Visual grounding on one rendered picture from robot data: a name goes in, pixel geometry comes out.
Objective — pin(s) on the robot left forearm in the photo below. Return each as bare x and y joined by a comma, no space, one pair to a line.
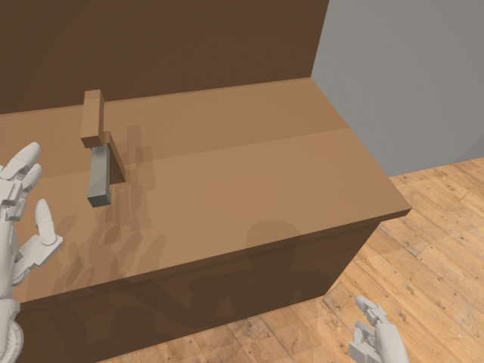
11,334

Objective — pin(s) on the tap lever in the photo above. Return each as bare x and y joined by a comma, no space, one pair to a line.
98,193

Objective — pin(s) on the robot right hand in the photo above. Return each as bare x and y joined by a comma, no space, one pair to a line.
383,344

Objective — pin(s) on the counter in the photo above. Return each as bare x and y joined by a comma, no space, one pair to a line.
236,187

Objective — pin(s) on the robot left hand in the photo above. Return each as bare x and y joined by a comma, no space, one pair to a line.
17,180

